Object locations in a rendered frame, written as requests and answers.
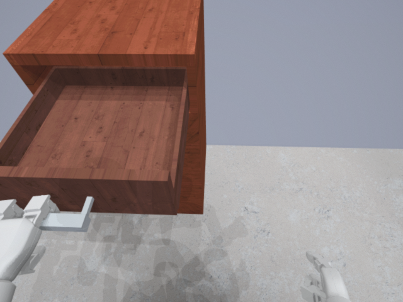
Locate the handle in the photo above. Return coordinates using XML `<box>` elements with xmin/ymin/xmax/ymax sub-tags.
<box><xmin>39</xmin><ymin>195</ymin><xmax>94</xmax><ymax>232</ymax></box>

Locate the cabinet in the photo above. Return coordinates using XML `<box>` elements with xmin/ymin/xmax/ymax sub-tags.
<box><xmin>3</xmin><ymin>0</ymin><xmax>207</xmax><ymax>215</ymax></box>

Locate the robot left hand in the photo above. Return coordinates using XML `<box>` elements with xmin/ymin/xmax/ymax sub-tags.
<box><xmin>0</xmin><ymin>195</ymin><xmax>60</xmax><ymax>282</ymax></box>

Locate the robot right hand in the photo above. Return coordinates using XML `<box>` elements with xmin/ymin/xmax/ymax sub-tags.
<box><xmin>300</xmin><ymin>251</ymin><xmax>349</xmax><ymax>302</ymax></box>

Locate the robot left forearm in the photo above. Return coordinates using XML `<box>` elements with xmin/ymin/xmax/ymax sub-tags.
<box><xmin>0</xmin><ymin>279</ymin><xmax>16</xmax><ymax>302</ymax></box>

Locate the drawer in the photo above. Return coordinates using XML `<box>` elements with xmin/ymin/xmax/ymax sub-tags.
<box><xmin>0</xmin><ymin>66</ymin><xmax>190</xmax><ymax>215</ymax></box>

